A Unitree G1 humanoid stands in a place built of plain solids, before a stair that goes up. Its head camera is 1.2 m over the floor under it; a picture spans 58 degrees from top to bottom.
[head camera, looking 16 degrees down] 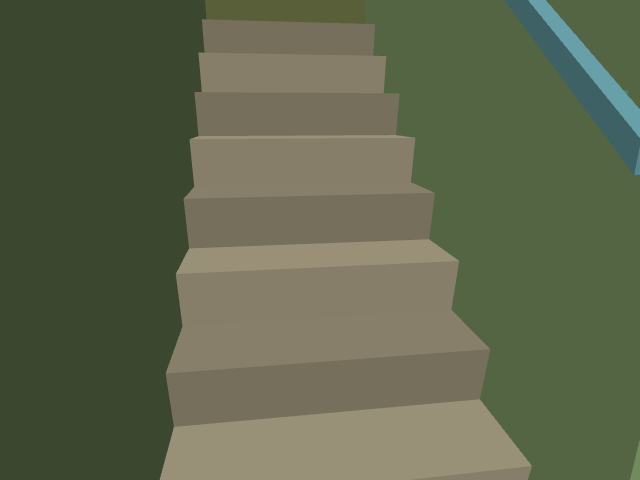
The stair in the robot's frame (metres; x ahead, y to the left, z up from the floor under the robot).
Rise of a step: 0.19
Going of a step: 0.24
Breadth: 0.90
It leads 8 degrees to the left of straight ahead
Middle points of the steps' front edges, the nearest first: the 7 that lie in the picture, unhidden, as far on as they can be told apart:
1.05 -0.04 0.56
1.29 -0.01 0.74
1.52 0.02 0.93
1.76 0.05 1.11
2.00 0.09 1.30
2.24 0.12 1.48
2.48 0.15 1.67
